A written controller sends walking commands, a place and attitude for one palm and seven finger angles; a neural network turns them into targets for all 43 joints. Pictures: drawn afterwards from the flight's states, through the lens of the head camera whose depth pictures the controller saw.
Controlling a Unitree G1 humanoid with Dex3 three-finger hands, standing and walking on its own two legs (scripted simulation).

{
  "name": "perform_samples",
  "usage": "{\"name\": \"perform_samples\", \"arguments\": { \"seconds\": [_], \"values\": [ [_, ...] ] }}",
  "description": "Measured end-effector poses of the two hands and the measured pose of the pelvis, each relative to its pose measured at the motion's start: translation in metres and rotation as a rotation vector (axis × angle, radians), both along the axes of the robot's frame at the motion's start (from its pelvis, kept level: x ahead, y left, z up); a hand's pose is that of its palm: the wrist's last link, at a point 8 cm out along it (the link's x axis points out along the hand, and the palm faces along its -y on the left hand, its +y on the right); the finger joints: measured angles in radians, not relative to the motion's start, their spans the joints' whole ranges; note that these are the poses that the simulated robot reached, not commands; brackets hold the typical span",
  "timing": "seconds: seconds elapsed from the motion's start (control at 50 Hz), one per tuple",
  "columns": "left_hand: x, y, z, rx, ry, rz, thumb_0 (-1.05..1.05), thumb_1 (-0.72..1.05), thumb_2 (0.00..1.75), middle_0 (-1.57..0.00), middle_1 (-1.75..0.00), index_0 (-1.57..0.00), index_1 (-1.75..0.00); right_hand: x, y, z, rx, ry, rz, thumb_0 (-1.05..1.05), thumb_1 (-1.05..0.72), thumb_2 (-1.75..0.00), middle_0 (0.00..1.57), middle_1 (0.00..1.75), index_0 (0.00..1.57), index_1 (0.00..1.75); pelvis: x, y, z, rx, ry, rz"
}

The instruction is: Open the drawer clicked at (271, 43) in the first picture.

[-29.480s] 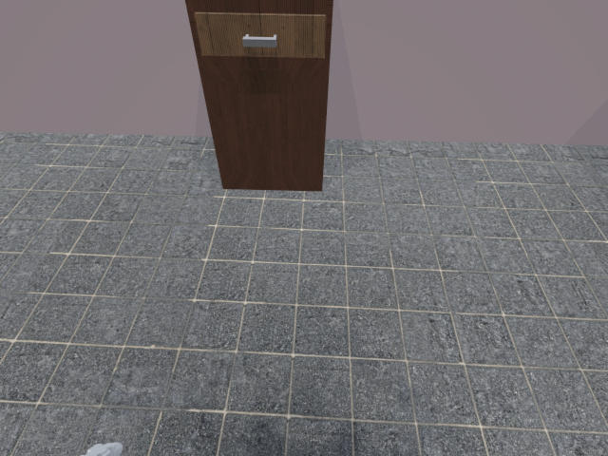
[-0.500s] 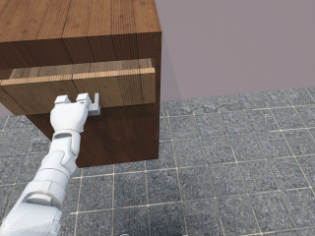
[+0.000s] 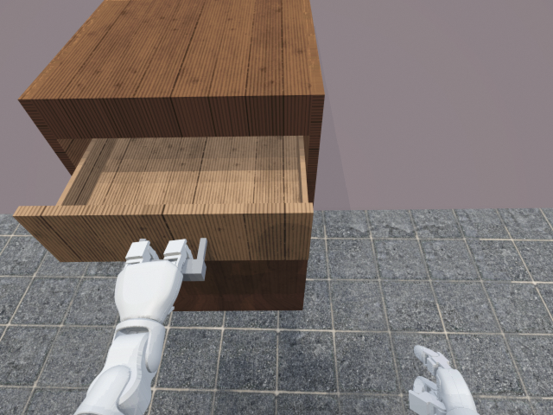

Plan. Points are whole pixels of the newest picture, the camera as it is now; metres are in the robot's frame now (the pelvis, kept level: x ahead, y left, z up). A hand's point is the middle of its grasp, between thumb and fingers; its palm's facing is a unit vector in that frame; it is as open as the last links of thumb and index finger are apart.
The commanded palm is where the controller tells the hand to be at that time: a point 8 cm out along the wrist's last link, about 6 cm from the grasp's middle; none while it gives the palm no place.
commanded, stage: pull the drawer open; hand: left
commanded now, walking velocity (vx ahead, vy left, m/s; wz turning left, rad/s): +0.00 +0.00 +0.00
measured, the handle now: (169, 257) +0.36 +0.19 +0.00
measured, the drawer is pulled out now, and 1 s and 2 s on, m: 0.18 0.30 0.30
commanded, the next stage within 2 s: open the thumb to release the handle in 0.70 s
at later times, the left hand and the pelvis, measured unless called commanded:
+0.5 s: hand (147, 378) +0.18 +0.19 -0.01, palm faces -0.02 -0.11 -0.99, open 6.2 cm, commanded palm +0.13 +0.19 +0.04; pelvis -0.02 -0.02 -0.01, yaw -1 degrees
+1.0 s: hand (148, 379) +0.18 +0.19 -0.01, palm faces +0.07 -0.09 -0.99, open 6.6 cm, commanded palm +0.15 +0.20 +0.04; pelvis -0.02 -0.02 -0.02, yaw +1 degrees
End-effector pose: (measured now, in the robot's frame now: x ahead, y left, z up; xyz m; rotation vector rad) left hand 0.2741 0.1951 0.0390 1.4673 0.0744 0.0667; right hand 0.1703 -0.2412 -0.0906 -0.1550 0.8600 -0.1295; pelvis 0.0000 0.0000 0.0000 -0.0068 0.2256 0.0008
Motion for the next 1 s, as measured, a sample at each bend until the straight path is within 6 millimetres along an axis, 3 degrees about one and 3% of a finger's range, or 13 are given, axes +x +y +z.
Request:
{"name": "perform_samples", "arguments": {
  "seconds": [0.1, 0.22, 0.56, 0.8, 1.0],
  "values": [
    [-0.024, -0.001, 0.000, 0.001, -0.004, 0.008, 0.03, 0.67, 0.80, -0.24, -1.32, -0.36, -1.28, 0.010, 0.008, -0.002, 0.015, -0.018, 0.044, 0.01, -0.91, -0.90, 0.20, 0.30, 0.20, 0.30, -0.002, -0.004, -0.001, 0.004, -0.018, 0.006],
    [-0.046, -0.003, 0.001, 0.002, 0.005, 0.023, 0.03, 0.66, 0.80, -0.24, -1.31, -0.37, -1.29, 0.006, 0.011, -0.006, 0.036, -0.018, 0.062, 0.01, -0.91, -0.90, 0.20, 0.30, 0.21, 0.30, -0.007, -0.011, -0.002, 0.011, -0.033, 0.004],
    [-0.123, -0.006, 0.003, -0.004, 0.021, 0.032, 0.04, 0.66, 0.76, -0.24, -1.29, -0.36, -1.28, -0.012, -0.017, -0.011, 0.011, -0.034, 0.060, 0.02, -0.91, -0.90, 0.20, 0.30, 0.20, 0.30, -0.020, -0.022, -0.010, 0.027, -0.042, -0.015],
    [-0.123, -0.006, 0.002, -0.011, 0.019, 0.027, 0.04, 0.68, 0.74, -0.22, -1.25, -0.35, -1.26, -0.011, -0.017, -0.012, 0.040, -0.082, 0.058, 0.02, -0.91, -0.90, 0.20, 0.30, 0.20, 0.30, -0.020, -0.024, -0.018, 0.034, -0.020, -0.039],
    [-0.117, -0.008, 0.001, 0.012, -0.061, 0.058, 0.01, 0.56, 0.75, -0.34, -1.28, -0.38, -1.30, -0.014, -0.011, -0.033, 0.004, 0.017, 0.073, 0.02, -0.91, -0.90, 0.20, 0.30, 0.20, 0.30, -0.025, -0.022, -0.021, 0.027, -0.019, 0.003]
  ]
}}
